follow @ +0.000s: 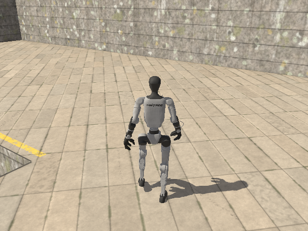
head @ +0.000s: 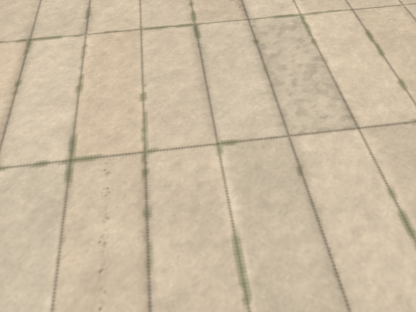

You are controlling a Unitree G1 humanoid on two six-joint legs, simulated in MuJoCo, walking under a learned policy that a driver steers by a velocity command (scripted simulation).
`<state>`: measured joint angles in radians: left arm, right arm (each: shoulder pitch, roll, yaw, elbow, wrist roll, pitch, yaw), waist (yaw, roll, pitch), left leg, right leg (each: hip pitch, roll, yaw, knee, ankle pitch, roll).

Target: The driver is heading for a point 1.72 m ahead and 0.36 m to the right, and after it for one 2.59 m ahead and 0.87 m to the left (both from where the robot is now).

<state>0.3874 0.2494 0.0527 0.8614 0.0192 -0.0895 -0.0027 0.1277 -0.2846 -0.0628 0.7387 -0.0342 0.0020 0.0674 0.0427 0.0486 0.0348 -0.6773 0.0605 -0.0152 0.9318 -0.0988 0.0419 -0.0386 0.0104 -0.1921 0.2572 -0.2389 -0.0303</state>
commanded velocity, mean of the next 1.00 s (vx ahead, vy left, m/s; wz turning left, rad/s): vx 0.50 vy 0.00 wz -0.11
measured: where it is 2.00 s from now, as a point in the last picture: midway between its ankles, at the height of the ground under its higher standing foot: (259, 166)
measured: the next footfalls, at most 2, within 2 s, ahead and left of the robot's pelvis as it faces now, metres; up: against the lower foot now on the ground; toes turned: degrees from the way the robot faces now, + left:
left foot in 0.18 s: +0.24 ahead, +0.12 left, +0.00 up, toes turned +11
right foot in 0.76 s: +0.55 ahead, +0.00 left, +0.00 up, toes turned -7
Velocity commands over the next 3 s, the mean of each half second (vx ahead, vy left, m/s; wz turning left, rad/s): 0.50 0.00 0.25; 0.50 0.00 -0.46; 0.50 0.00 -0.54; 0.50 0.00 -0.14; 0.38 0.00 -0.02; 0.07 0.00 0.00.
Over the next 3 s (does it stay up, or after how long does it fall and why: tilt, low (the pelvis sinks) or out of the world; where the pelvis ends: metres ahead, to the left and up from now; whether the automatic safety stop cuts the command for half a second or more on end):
stays up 1.28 -0.27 0.00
